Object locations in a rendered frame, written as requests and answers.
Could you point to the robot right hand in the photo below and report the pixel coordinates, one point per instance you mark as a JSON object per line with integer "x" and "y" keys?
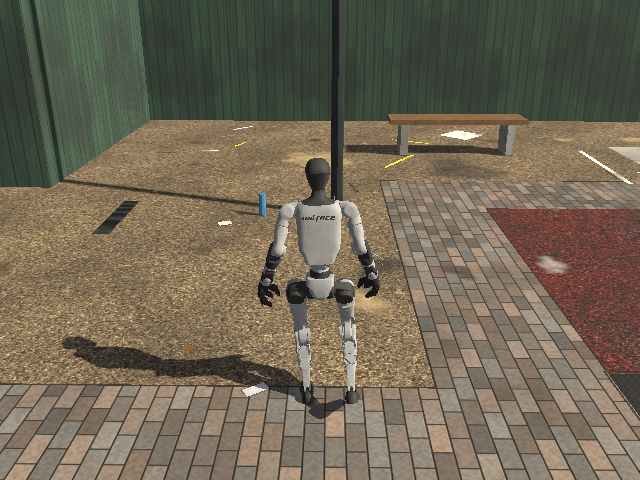
{"x": 375, "y": 283}

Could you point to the right robot forearm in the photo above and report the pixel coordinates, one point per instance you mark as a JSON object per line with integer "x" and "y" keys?
{"x": 368, "y": 264}

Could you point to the robot left hand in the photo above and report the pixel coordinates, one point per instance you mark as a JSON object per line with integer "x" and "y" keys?
{"x": 263, "y": 290}

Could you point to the robot left shin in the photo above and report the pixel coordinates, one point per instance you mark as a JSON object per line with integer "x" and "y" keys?
{"x": 304, "y": 360}

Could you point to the robot left upper arm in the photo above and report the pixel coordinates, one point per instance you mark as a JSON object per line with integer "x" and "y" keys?
{"x": 287, "y": 211}

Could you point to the left robot forearm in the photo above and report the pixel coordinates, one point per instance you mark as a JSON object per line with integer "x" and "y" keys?
{"x": 270, "y": 268}

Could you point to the robot right upper arm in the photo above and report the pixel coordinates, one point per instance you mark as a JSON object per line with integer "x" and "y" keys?
{"x": 350, "y": 210}

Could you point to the robot torso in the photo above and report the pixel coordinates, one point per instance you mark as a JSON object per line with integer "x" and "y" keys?
{"x": 319, "y": 239}

